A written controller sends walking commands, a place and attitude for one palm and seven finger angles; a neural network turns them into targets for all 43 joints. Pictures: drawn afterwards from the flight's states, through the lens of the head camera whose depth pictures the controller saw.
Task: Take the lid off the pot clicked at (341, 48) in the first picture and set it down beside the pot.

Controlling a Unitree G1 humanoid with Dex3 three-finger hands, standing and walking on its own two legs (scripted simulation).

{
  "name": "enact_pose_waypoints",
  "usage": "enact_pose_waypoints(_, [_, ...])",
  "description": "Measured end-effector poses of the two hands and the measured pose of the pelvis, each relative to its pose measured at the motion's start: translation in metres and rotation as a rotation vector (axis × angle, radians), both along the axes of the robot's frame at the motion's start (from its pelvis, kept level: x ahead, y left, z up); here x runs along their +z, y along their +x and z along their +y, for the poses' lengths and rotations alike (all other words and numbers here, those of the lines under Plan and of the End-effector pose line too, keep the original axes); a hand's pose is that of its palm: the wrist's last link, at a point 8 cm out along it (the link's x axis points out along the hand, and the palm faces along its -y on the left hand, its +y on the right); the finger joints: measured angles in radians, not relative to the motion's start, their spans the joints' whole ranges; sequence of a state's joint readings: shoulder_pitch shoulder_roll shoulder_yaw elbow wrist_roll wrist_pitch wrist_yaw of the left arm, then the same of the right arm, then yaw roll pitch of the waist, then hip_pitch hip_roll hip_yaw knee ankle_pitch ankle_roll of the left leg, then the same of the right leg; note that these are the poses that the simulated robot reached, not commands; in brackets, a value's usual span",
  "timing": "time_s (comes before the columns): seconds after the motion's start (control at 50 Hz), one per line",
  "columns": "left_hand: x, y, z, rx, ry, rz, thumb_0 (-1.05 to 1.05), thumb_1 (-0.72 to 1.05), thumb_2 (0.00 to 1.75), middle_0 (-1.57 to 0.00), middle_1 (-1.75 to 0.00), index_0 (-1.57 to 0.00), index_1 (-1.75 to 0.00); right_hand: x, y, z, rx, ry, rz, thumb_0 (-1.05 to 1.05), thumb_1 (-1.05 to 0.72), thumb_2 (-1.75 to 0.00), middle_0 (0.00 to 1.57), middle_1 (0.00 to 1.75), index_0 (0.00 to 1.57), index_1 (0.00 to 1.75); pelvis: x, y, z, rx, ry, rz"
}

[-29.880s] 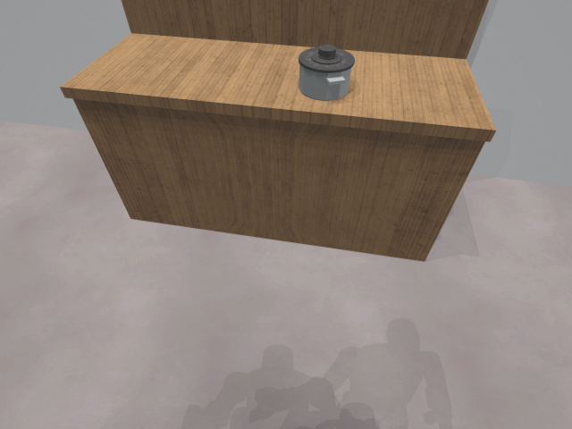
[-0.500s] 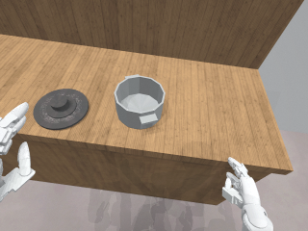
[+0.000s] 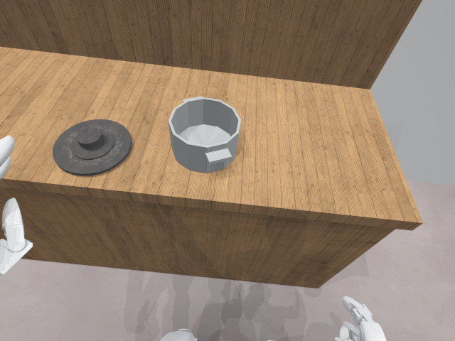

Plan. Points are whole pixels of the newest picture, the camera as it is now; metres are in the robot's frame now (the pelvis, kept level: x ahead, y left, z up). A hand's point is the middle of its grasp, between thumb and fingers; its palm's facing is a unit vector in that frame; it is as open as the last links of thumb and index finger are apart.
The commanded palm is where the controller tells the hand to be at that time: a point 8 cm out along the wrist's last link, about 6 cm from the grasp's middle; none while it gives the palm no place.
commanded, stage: step back with the hand held close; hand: left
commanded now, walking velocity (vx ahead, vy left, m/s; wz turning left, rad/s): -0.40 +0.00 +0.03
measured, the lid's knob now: (90, 137) +0.53 +0.34 -0.03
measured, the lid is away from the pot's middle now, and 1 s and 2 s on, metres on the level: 0.27 0.27 0.27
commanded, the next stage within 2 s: stop stepping back and stand still in 0.64 s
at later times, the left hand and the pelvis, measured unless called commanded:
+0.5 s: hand out of the picture +0.11 +0.23 +0.18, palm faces +0.39 -0.85 -0.34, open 7.4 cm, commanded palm +0.05 +0.28 +0.19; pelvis -0.07 -0.01 -0.01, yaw +2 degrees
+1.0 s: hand out of the picture -0.01 +0.23 +0.18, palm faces +0.30 -0.83 -0.47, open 7.4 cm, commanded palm -0.05 +0.28 +0.19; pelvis -0.19 +0.00 -0.02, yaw -2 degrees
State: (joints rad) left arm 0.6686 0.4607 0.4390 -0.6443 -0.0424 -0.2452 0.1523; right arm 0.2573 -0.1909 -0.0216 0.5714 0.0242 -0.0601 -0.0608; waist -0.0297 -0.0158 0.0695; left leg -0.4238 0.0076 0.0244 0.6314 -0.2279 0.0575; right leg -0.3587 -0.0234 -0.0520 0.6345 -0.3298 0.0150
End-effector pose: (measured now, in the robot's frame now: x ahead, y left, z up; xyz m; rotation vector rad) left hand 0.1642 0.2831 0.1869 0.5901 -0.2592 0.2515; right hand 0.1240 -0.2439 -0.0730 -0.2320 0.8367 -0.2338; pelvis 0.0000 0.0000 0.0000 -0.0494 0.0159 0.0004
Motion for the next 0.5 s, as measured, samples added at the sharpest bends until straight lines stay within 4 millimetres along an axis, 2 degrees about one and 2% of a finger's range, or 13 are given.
enact_pose_waypoints(0.06, [0.005, -0.004, -0.001, -0.003, 0.016, -0.018, 0.02, 0.88, 0.90, -0.21, -0.30, -0.21, -0.30, -0.001, 0.001, 0.005, 0.016, 0.022, -0.029, 0.01, -0.91, -0.90, 0.20, 0.30, 0.20, 0.30, -0.001, -0.006, -0.001, -0.015, 0.006, 0.018])
enact_pose_waypoints(0.16, [0.003, -0.015, -0.020, -0.057, -0.026, -0.009, 0.02, 0.89, 0.90, -0.21, -0.30, -0.21, -0.30, 0.000, 0.006, 0.012, 0.060, 0.061, -0.074, 0.01, -0.91, -0.90, 0.20, 0.30, 0.20, 0.30, 0.001, -0.027, -0.007, -0.030, -0.019, 0.013])
enact_pose_waypoints(0.22, [0.002, -0.029, -0.032, -0.092, -0.037, -0.005, 0.02, 0.89, 0.90, -0.21, -0.30, -0.21, -0.30, 0.003, 0.004, 0.011, 0.076, 0.075, -0.104, 0.01, -0.91, -0.90, 0.20, 0.30, 0.20, 0.30, -0.001, -0.039, -0.013, -0.026, -0.018, 0.004])
enact_pose_waypoints(0.28, [0.001, -0.048, -0.035, -0.086, -0.028, -0.001, 0.02, 0.88, 0.90, -0.21, -0.30, -0.21, -0.30, 0.006, 0.000, 0.005, 0.075, 0.074, -0.132, 0.01, -0.91, -0.90, 0.20, 0.30, 0.20, 0.30, -0.004, -0.049, -0.019, -0.018, -0.016, -0.003])
enact_pose_waypoints(0.4, [0.004, -0.082, -0.027, -0.015, -0.068, -0.077, 0.02, 0.88, 0.90, -0.21, -0.30, -0.22, -0.30, 0.011, -0.022, -0.012, 0.064, 0.022, -0.116, 0.01, -0.91, -0.90, 0.20, 0.30, 0.20, 0.30, -0.004, -0.060, -0.020, 0.001, 0.012, -0.020])
enact_pose_waypoints(0.5, [-0.001, -0.093, -0.007, 0.016, -0.129, -0.177, 0.02, 0.88, 0.90, -0.21, -0.30, -0.21, -0.30, 0.013, -0.044, -0.015, 0.046, -0.046, -0.105, 0.01, -0.91, -0.90, 0.20, 0.30, 0.20, 0.30, -0.009, -0.072, -0.006, 0.028, 0.011, -0.016])
